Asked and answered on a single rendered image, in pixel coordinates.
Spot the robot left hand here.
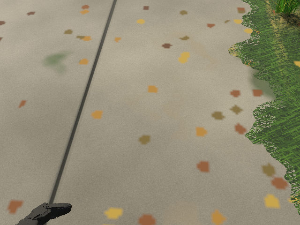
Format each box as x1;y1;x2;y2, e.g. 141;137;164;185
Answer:
15;202;72;225

